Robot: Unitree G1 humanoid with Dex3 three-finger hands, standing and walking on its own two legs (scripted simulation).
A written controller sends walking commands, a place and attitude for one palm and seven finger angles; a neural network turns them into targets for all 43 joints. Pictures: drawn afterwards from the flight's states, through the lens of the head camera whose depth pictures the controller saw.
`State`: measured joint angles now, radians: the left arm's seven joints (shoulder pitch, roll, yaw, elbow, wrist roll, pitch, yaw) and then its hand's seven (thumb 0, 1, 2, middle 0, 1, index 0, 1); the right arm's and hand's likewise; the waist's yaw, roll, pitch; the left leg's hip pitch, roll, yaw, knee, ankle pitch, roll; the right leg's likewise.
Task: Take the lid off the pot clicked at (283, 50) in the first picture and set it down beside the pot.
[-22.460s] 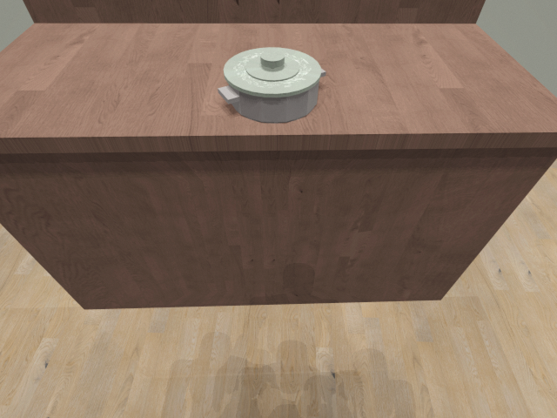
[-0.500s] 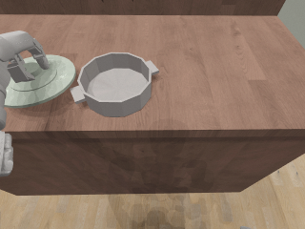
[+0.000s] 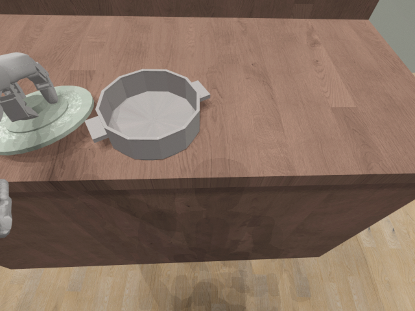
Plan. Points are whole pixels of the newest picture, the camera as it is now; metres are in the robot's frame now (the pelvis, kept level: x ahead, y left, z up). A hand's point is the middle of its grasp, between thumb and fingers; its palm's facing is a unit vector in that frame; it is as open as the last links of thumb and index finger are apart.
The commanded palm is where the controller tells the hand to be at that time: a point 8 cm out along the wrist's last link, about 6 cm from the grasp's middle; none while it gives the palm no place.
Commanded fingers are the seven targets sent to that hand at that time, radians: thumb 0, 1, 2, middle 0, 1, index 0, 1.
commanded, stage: lower the lid onto the table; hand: left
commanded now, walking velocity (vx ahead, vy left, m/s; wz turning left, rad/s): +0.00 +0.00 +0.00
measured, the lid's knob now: (31, 105) +0.47 +0.32 +0.12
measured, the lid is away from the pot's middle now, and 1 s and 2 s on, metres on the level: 0.22 0.23 0.23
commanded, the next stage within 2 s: open the fingers wide in 0.50 s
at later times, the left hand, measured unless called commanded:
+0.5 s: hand (25, 110) +0.45 +0.32 +0.13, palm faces -0.45 -0.20 -0.87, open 7.5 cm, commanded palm +0.48 +0.33 +0.18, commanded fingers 0.00 0.56 1.13 -0.80 -0.91 -0.86 -0.95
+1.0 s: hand (26, 115) +0.44 +0.32 +0.13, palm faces -0.40 -0.11 -0.91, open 7.6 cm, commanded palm +0.47 +0.32 +0.18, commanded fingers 0.00 0.24 0.92 -0.58 -0.85 -0.61 -0.87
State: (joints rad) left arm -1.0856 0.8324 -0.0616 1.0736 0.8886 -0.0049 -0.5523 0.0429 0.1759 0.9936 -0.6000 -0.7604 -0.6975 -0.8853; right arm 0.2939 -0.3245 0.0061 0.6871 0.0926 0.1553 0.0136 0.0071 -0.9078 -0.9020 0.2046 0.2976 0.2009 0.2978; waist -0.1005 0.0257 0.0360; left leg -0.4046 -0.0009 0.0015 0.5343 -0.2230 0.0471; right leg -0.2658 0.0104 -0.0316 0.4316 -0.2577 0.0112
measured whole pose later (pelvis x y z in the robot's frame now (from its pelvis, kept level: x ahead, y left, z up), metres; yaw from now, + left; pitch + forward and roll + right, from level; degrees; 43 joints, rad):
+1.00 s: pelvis -0.01 +0.01 -0.01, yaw -1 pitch +9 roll -3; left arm -1.02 0.84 -0.04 1.07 0.92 -0.16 -0.44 0.00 0.19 0.93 -0.57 -0.85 -0.68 -0.90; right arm 0.29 -0.31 0.01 0.67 0.09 0.22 -0.01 0.01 -0.91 -0.90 0.21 0.30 0.20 0.30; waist -0.10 0.03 -0.01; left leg -0.52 0.00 0.01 0.61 -0.24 0.06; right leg -0.39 0.01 -0.02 0.52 -0.28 0.02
